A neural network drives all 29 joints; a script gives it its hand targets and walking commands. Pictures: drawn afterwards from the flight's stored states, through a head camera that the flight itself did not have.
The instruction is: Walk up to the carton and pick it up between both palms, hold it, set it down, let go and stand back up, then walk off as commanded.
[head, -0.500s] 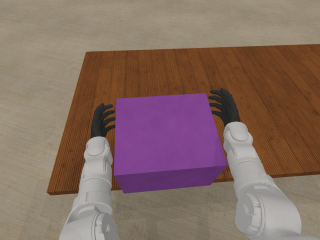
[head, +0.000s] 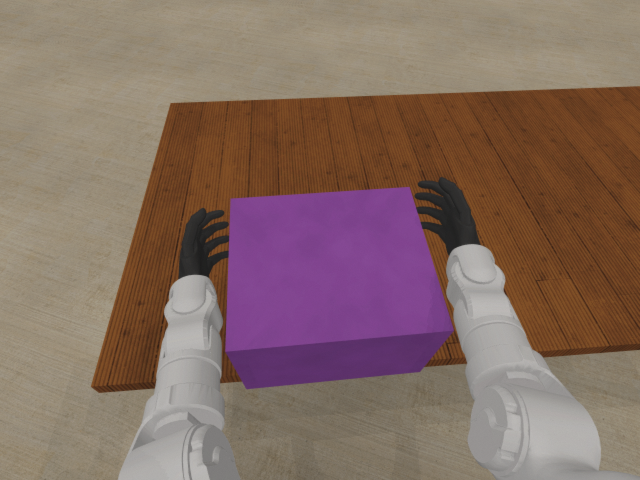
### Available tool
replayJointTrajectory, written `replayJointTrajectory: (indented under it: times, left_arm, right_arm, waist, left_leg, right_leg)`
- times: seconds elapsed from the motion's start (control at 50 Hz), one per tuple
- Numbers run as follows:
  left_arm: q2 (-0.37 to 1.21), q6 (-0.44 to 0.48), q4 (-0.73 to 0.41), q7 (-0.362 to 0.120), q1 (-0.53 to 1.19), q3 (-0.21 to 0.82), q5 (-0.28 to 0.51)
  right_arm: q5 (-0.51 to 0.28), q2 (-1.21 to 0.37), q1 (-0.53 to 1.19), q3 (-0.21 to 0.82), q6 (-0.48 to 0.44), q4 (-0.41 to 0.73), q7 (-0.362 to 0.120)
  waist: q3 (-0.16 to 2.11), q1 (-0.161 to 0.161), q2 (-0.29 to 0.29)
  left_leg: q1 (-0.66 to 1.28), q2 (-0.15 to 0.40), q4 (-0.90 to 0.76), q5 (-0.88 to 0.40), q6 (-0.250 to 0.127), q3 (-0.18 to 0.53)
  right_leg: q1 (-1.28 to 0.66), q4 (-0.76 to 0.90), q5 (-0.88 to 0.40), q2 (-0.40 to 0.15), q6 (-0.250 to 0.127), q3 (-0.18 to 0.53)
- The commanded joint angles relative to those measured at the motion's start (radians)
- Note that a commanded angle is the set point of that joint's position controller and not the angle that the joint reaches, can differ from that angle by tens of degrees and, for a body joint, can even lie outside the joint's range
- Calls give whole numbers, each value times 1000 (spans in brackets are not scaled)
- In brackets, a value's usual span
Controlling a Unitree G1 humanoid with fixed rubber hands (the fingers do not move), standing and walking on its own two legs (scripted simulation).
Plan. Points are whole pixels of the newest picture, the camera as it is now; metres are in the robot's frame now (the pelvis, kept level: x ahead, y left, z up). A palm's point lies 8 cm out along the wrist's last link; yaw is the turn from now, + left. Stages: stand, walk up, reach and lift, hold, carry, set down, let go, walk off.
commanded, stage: set down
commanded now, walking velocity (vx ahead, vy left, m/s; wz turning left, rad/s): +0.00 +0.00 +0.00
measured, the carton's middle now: (328, 287) +0.37 +0.04 +0.00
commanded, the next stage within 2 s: none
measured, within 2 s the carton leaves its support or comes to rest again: neither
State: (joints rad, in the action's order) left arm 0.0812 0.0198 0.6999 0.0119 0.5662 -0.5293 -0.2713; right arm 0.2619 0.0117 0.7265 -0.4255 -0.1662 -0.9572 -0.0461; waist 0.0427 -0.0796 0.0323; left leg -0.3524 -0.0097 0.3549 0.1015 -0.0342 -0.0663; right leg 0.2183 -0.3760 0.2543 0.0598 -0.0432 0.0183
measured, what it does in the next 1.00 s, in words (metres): stands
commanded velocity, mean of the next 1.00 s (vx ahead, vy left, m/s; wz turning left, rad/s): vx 0.00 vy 0.00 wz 0.00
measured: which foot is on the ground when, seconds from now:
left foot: down 0.00-1.00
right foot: down 0.00-1.00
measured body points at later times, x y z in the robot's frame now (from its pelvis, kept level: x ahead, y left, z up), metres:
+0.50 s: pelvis +0.01 +0.00 +0.00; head +0.06 +0.01 +0.45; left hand +0.37 +0.22 +0.02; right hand +0.44 -0.12 +0.06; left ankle +0.05 +0.10 -0.74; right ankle -0.05 -0.09 -0.74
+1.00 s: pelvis +0.01 +0.00 +0.00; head +0.04 +0.01 +0.45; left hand +0.36 +0.22 +0.01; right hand +0.42 -0.14 +0.03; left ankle +0.05 +0.10 -0.74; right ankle -0.05 -0.09 -0.74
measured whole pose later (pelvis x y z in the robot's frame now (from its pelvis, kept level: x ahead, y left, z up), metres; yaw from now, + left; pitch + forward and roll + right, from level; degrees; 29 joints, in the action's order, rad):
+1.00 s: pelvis +0.01 +0.00 +0.00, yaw +0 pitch +10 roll +0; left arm -0.07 0.30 1.05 0.10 0.54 -0.31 -0.07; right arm -0.31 0.21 0.67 0.17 -0.33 -1.21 -0.01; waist 0.13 -0.08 0.03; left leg -0.44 -0.01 0.36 0.10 -0.03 -0.07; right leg 0.30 -0.38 0.25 0.06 -0.05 0.02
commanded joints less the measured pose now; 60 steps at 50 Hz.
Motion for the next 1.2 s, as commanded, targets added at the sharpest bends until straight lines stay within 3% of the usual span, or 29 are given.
replayJointTrajectory:
  times: [0.0,0.06,0.12,0.14,0.2,0.28,0.36,0.38,0.4,0.44,0.54,0.66,0.74,0.88,0.94,1.0,1.12,1.18]
  left_arm:
    - [277,96,20,-52,425,166,-96]
    - [195,106,28,-26,399,151,-83]
    - [27,114,50,26,392,118,-51]
    - [-50,118,55,54,383,117,-25]
    - [-91,115,102,109,389,148,42]
    - [-133,137,167,128,410,178,133]
    - [-234,202,177,147,425,209,214]
    - [-228,218,167,150,427,228,229]
    - [-244,233,165,148,382,214,231]
    - [-247,271,152,142,388,236,258]
    - [-281,316,216,114,319,245,273]
    - [-317,297,325,74,305,217,273]
    - [-328,323,252,81,314,227,277]
    - [-294,320,129,74,118,246,265]
    - [-293,309,108,69,124,262,281]
    - [-307,302,66,64,84,262,283]
    - [-316,296,-88,94,45,310,329]
    - [-301,268,-107,104,38,349,336]
  right_arm:
    - [67,-385,335,206,-30,-39,-134]
    - [38,-300,329,201,-35,-35,-112]
    - [-16,-120,331,173,-26,-53,-63]
    - [-58,-29,335,188,-29,-61,-45]
    - [-202,17,392,301,-16,-110,-19]
    - [-287,100,444,364,-12,-125,7]
    - [-379,234,458,410,-41,-137,29]
    - [-398,253,466,423,-54,-145,32]
    - [-422,254,432,458,-68,-141,36]
    - [-450,255,437,488,-91,-136,39]
    - [-500,313,412,529,-139,-142,44]
    - [-562,359,406,601,-153,-203,54]
    - [-591,368,393,608,-175,-180,49]
    - [-608,422,216,628,-220,-129,36]
    - [-621,444,233,632,-219,-86,27]
    - [-640,447,207,654,-227,-7,24]
    - [-672,502,171,614,-230,131,-17]
    - [-676,505,131,598,-200,109,-42]
  waist:
    - [334,-154,40]
    - [334,-163,33]
    - [288,-163,52]
    - [292,-170,45]
    - [292,-187,24]
    - [341,-172,46]
    - [506,-168,10]
    - [546,-157,-7]
    - [568,-178,1]
    - [656,-171,-15]
    - [704,-161,-16]
    - [567,-164,20]
    - [604,-161,-17]
    - [634,-123,-44]
    - [598,-117,-30]
    - [573,-117,-7]
    - [575,-102,0]
    - [499,-77,-2]
  left_leg:
    - [268,73,2,-237,-5,-44]
    - [253,75,6,-224,-2,-37]
    - [229,73,8,-184,-5,-36]
    - [218,73,12,-183,-1,-32]
    - [204,76,31,-177,10,-11]
    - [197,77,61,-158,22,5]
    - [219,73,114,-264,54,10]
    - [239,73,129,-309,66,13]
    - [248,71,145,-370,67,13]
    - [255,68,180,-469,80,14]
    - [251,63,212,-583,94,24]
    - [170,57,154,-458,78,22]
    - [212,53,154,-475,90,20]
    - [347,56,170,-633,106,50]
    - [364,58,159,-606,98,56]
    - [361,45,142,-565,89,52]
    - [408,44,127,-471,79,61]
    - [406,47,98,-331,65,71]
  right_leg:
    - [146,77,-161,-74,54,-46]
    - [142,71,-148,-77,55,-43]
    - [154,70,-118,-77,63,-32]
    - [155,65,-121,-72,64,-31]
    - [175,61,-93,-56,57,-19]
    - [223,50,-90,-43,51,-7]
    - [249,23,-168,-34,40,4]
    - [269,18,-193,-30,37,1]
    - [243,13,-244,-28,38,11]
    - [254,0,-304,-26,39,17]
    - [233,-24,-427,-24,45,25]
    - [138,-24,-523,-45,76,33]
    - [163,-21,-490,-40,72,19]
    - [163,-16,-600,-27,67,10]
    - [173,-2,-560,-29,69,5]
    - [98,-6,-631,-38,77,7]
    - [129,2,-482,-25,60,-23]
    - [164,33,-294,-25,37,-20]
